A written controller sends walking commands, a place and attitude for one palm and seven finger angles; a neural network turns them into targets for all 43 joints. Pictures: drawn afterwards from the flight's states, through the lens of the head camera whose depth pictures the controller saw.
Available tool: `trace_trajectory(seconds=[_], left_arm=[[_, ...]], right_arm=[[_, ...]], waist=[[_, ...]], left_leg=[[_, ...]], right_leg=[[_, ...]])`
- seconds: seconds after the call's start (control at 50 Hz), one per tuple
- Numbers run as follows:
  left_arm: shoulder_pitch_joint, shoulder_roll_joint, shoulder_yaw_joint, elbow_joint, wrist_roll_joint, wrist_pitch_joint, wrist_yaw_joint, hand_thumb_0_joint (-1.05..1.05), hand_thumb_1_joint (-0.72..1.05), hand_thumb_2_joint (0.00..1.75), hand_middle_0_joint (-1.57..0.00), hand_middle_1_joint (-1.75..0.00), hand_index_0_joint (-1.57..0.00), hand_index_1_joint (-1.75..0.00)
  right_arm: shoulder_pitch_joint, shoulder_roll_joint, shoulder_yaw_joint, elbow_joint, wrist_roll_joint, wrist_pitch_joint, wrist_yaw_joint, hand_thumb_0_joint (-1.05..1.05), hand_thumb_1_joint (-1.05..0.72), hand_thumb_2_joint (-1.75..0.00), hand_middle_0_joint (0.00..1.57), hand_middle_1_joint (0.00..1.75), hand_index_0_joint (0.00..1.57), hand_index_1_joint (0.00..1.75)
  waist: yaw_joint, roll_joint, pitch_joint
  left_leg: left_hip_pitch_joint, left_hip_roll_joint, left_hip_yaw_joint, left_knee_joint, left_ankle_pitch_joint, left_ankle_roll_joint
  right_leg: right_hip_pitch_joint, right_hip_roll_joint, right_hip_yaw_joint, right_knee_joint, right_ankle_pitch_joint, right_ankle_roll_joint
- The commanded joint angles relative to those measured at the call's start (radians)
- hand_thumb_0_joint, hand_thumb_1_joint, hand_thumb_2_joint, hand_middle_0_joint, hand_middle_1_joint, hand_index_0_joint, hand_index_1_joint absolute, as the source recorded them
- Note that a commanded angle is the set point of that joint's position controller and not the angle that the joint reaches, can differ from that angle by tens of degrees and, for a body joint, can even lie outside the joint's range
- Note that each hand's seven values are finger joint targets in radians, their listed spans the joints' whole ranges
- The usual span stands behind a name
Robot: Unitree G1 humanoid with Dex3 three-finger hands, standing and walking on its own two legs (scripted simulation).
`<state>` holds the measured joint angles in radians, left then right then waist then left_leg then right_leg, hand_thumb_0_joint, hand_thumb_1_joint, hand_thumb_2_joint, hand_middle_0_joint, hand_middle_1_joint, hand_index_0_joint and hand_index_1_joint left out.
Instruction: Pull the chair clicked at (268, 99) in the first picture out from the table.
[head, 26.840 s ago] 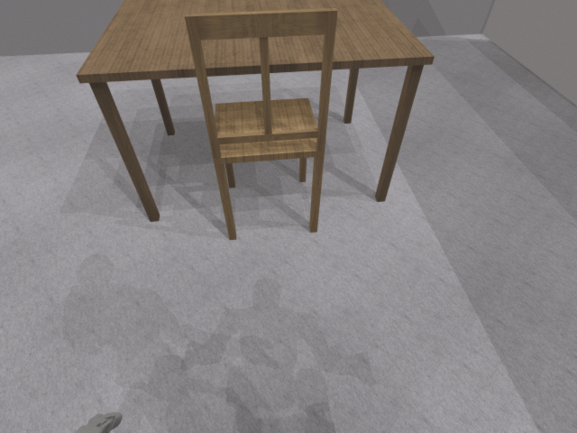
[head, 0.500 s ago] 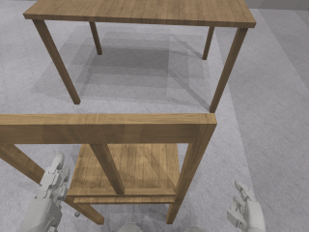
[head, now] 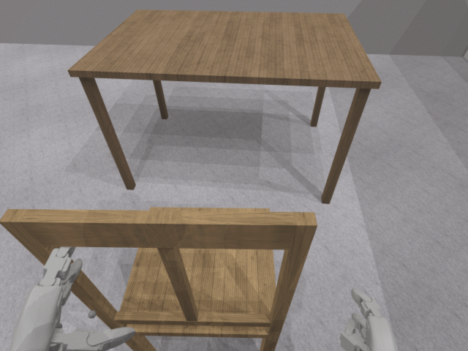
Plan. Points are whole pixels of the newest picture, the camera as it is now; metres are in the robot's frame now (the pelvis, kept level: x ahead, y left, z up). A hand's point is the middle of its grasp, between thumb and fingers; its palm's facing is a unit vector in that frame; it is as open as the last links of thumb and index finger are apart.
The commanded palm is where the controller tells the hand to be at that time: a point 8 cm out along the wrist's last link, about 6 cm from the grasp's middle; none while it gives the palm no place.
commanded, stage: draw the hand back to the body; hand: left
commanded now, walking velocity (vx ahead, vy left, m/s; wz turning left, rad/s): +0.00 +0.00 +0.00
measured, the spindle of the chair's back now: (182, 287) +0.24 +0.13 -0.04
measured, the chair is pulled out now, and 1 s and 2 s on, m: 0.67 0.67 0.69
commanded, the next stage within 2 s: step back with the hand held close in 0.76 s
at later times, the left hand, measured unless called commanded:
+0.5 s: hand (72, 294) +0.17 +0.25 +0.09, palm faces +0.29 -0.80 -0.52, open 7.6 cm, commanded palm +0.16 +0.29 +0.20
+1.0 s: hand (71, 302) +0.16 +0.24 +0.09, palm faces +0.26 -0.82 -0.51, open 6.9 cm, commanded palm +0.13 +0.28 +0.20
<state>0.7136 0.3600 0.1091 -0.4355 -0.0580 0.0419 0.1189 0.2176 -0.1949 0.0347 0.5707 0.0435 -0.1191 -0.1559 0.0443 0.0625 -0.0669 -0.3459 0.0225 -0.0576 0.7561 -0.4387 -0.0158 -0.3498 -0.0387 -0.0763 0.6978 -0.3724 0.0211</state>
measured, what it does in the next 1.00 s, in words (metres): stands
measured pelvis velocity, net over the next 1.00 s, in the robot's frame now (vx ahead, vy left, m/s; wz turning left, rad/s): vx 0.00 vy -0.02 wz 0.01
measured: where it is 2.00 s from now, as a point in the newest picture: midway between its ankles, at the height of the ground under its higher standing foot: outside the picture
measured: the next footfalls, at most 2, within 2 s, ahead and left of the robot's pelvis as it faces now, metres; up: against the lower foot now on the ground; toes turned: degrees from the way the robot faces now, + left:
left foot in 1.66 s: -0.08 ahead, +0.12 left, +0.00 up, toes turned +4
right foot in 1.98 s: -0.25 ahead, -0.14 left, +0.00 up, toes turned +5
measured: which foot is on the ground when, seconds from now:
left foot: down 0.00-1.00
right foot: down 0.00-1.00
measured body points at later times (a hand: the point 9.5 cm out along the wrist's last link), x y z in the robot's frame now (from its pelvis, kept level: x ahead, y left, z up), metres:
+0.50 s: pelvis +0.02 -0.02 +0.02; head +0.03 -0.04 +0.47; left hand +0.15 +0.29 +0.12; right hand +0.22 -0.23 -0.07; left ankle -0.02 +0.13 -0.71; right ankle +0.00 -0.14 -0.71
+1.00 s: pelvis +0.00 -0.02 +0.02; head +0.03 -0.05 +0.47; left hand +0.14 +0.28 +0.12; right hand +0.21 -0.23 -0.07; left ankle -0.02 +0.13 -0.71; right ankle +0.00 -0.14 -0.71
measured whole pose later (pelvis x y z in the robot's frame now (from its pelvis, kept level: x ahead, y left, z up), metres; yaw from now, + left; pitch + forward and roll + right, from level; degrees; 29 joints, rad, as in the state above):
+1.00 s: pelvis +0.00 -0.02 +0.02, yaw +1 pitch -3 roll +0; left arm 0.54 0.44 0.20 -0.34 -0.09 0.16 0.09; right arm 0.14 -0.24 0.04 0.62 0.05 -0.19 -0.11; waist 0.10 0.08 0.12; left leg -0.14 0.03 -0.07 0.49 -0.30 -0.04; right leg -0.17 -0.03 -0.09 0.50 -0.28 0.00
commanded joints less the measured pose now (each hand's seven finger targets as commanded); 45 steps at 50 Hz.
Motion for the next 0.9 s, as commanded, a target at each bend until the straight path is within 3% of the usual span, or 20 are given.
trace_trajectory(seconds=[0.0,0.04,0.06,0.12,0.16,0.22,0.26,0.3,0.34,0.4,0.52,0.54,0.6,0.64,0.72,0.74,0.82,0.84,0.86,0.88], left_arm=[[-0.140,0.199,0.258,-0.315,0.019,-0.091,0.077,0.00,0.25,0.58,-0.11,-0.16,-0.11,-0.16],[-0.168,0.213,0.282,-0.307,0.015,-0.085,0.080,0.00,0.32,0.62,-0.12,-0.18,-0.12,-0.18],[-0.177,0.214,0.291,-0.304,0.012,-0.085,0.081,0.00,0.36,0.64,-0.13,-0.19,-0.13,-0.19],[-0.237,0.252,0.329,-0.358,0.010,-0.091,0.089,0.00,0.47,0.69,-0.14,-0.21,-0.14,-0.21],[-0.260,0.282,0.358,-0.388,0.010,-0.087,0.095,0.00,0.54,0.73,-0.15,-0.22,-0.15,-0.22],[-0.288,0.297,0.371,-0.426,0.010,-0.083,0.100,0.00,0.65,0.78,-0.16,-0.25,-0.16,-0.25],[-0.334,0.336,0.395,-0.454,0.008,-0.076,0.108,0.00,0.72,0.81,-0.18,-0.26,-0.18,-0.26],[-0.354,0.340,0.397,-0.465,0.011,-0.075,0.111,0.00,0.79,0.85,-0.19,-0.28,-0.19,-0.28],[-0.393,0.391,0.431,-0.477,0.011,-0.072,0.116,0.00,0.86,0.88,-0.19,-0.29,-0.19,-0.29],[-0.382,0.354,0.408,-0.471,0.010,-0.068,0.113,0.00,0.90,0.90,-0.20,-0.30,-0.20,-0.30],[-0.395,0.359,0.407,-0.474,0.013,-0.075,0.108,0.00,0.90,0.90,-0.20,-0.30,-0.20,-0.30],[-0.395,0.363,0.409,-0.465,0.015,-0.070,0.106,0.00,0.90,0.90,-0.20,-0.30,-0.20,-0.30],[-0.396,0.352,0.400,-0.478,0.015,-0.080,0.105,0.00,0.90,0.90,-0.20,-0.30,-0.20,-0.30],[-0.398,0.361,0.408,-0.469,0.015,-0.076,0.103,0.00,0.90,0.90,-0.20,-0.30,-0.20,-0.30],[-0.397,0.346,0.398,-0.475,0.015,-0.084,0.102,0.00,0.90,0.90,-0.20,-0.30,-0.20,-0.30],[-0.400,0.356,0.404,-0.472,0.016,-0.080,0.100,0.00,0.90,0.90,-0.20,-0.30,-0.20,-0.30],[-0.407,0.351,0.402,-0.462,0.015,-0.087,0.099,0.00,0.90,0.90,-0.20,-0.30,-0.20,-0.30],[-0.406,0.357,0.407,-0.444,0.017,-0.080,0.097,0.00,0.90,0.90,-0.20,-0.30,-0.20,-0.30],[-0.418,0.320,0.363,-0.499,0.014,-0.088,0.092,0.00,0.90,0.90,-0.20,-0.30,-0.20,-0.30],[-0.583,0.488,0.500,-0.438,-0.023,-0.133,0.066,0.00,0.90,0.90,-0.20,-0.30,-0.20,-0.30]], right_arm=[[-0.130,-0.105,-0.030,-0.141,-0.007,-0.088,0.004,0.00,-0.90,-0.90,0.20,0.30,0.20,0.30],[-0.133,-0.107,-0.027,-0.127,-0.009,-0.097,0.007,0.00,-0.90,-0.90,0.20,0.30,0.20,0.30],[-0.136,-0.109,-0.026,-0.122,-0.013,-0.102,0.009,0.00,-0.90,-0.90,0.20,0.30,0.20,0.30],[-0.136,-0.118,-0.027,-0.110,-0.019,-0.124,0.013,0.00,-0.90,-0.90,0.20,0.30,0.20,0.30],[-0.134,-0.122,-0.026,-0.095,-0.021,-0.133,0.016,0.00,-0.90,-0.90,0.20,0.30,0.20,0.30],[-0.131,-0.125,-0.023,-0.079,-0.023,-0.152,0.027,0.00,-0.90,-0.90,0.20,0.30,0.20,0.30],[-0.132,-0.137,-0.025,-0.069,-0.024,-0.153,0.028,0.00,-0.90,-0.90,0.20,0.30,0.20,0.30],[-0.129,-0.133,-0.019,-0.065,-0.021,-0.164,0.035,0.00,-0.90,-0.90,0.20,0.30,0.20,0.30],[-0.120,-0.141,-0.021,-0.054,-0.019,-0.169,0.035,0.00,-0.90,-0.90,0.20,0.30,0.20,0.30],[-0.129,-0.137,-0.021,-0.049,-0.017,-0.179,0.044,0.00,-0.90,-0.90,0.20,0.30,0.20,0.30],[-0.138,-0.142,-0.024,-0.038,-0.018,-0.196,0.049,0.00,-0.90,-0.90,0.20,0.30,0.20,0.30],[-0.147,-0.146,-0.025,-0.032,-0.017,-0.200,0.050,0.00,-0.90,-0.90,0.20,0.30,0.20,0.30],[-0.145,-0.142,-0.023,-0.032,-0.016,-0.207,0.049,0.00,-0.90,-0.90,0.20,0.30,0.20,0.30],[-0.156,-0.144,-0.022,-0.029,-0.014,-0.212,0.048,0.00,-0.90,-0.90,0.20,0.30,0.20,0.30],[-0.151,-0.138,-0.020,-0.029,-0.012,-0.217,0.046,0.00,-0.90,-0.90,0.20,0.30,0.20,0.30],[-0.159,-0.143,-0.018,-0.024,-0.012,-0.220,0.047,0.00,-0.90,-0.90,0.20,0.30,0.20,0.30],[-0.155,-0.137,-0.018,-0.026,-0.012,-0.219,0.044,0.00,-0.90,-0.90,0.20,0.30,0.20,0.30],[-0.161,-0.140,-0.018,-0.020,-0.011,-0.220,0.044,0.00,-0.90,-0.90,0.20,0.30,0.20,0.30],[-0.158,-0.131,-0.009,-0.032,-0.009,-0.224,0.046,0.00,-0.90,-0.90,0.20,0.30,0.20,0.30],[-0.105,-0.166,-0.046,-0.085,0.020,-0.151,0.032,0.00,-0.90,-0.90,0.20,0.30,0.20,0.30]], waist=[[0.012,0.119,-0.018],[0.011,0.111,-0.006],[0.010,0.077,-0.007],[0.016,0.071,-0.053],[0.019,0.138,-0.075],[0.022,0.136,-0.114],[0.019,0.183,-0.099],[0.023,0.167,-0.109],[0.024,0.167,-0.135],[0.024,0.165,-0.127],[0.032,0.134,-0.144],[0.032,0.165,-0.144],[0.034,0.138,-0.136],[0.034,0.161,-0.134],[0.033,0.140,-0.135],[0.035,0.179,-0.142],[0.032,0.119,-0.130],[0.032,0.142,-0.123],[0.028,0.149,-0.116],[-0.004,0.041,0.074]], left_leg=[[0.059,0.022,0.000,-0.213,0.251,0.010],[0.069,0.021,-0.003,-0.233,0.272,0.007],[0.080,0.021,-0.001,-0.239,0.276,0.008],[0.133,0.020,0.003,-0.255,0.343,0.011],[0.165,0.016,0.007,-0.264,0.403,0.007],[0.208,0.018,0.009,-0.262,0.511,0.007],[0.218,0.016,0.008,-0.269,0.542,0.004],[0.230,0.016,0.007,-0.268,0.571,0.005],[0.242,0.014,0.008,-0.266,0.589,0.007],[0.262,0.015,0.015,-0.264,0.635,0.009],[0.273,0.017,0.015,-0.268,0.636,0.014],[0.272,0.013,0.020,-0.268,0.611,0.014],[0.270,0.014,0.021,-0.272,0.611,0.015],[0.264,0.011,0.020,-0.277,0.585,0.014],[0.271,0.013,0.027,-0.277,0.613,0.016],[0.267,0.009,0.022,-0.280,0.592,0.013],[0.268,0.011,0.029,-0.281,0.579,0.017],[0.259,0.009,0.024,-0.287,0.549,0.015],[0.265,0.007,0.030,-0.288,0.546,0.017],[0.201,0.038,-0.010,-0.287,0.558,0.025]], right_leg=[[0.099,-0.024,-0.007,-0.157,0.165,-0.065],[0.130,-0.021,-0.007,-0.182,0.188,-0.066],[0.139,-0.020,-0.008,-0.188,0.198,-0.063],[0.181,-0.024,-0.003,-0.192,0.270,-0.060],[0.214,-0.026,0.001,-0.193,0.318,-0.061],[0.247,-0.030,-0.003,-0.193,0.393,-0.056],[0.255,-0.030,0.003,-0.199,0.416,-0.056],[0.264,-0.032,-0.006,-0.199,0.430,-0.053],[0.287,-0.037,-0.005,-0.200,0.457,-0.051],[0.280,-0.036,-0.011,-0.195,0.492,-0.046],[0.292,-0.040,-0.016,-0.188,0.505,-0.042],[0.293,-0.041,-0.003,-0.195,0.494,-0.045],[0.289,-0.043,-0.009,-0.193,0.502,-0.044],[0.291,-0.042,-0.001,-0.197,0.477,-0.047],[0.289,-0.045,-0.010,-0.195,0.505,-0.043],[0.295,-0.044,0.003,-0.197,0.483,-0.048],[0.286,-0.046,-0.006,-0.203,0.496,-0.042],[0.282,-0.044,0.005,-0.209,0.460,-0.046],[0.276,-0.047,-0.004,-0.214,0.465,-0.044],[0.180,-0.071,0.131,-0.275,0.593,-0.053]])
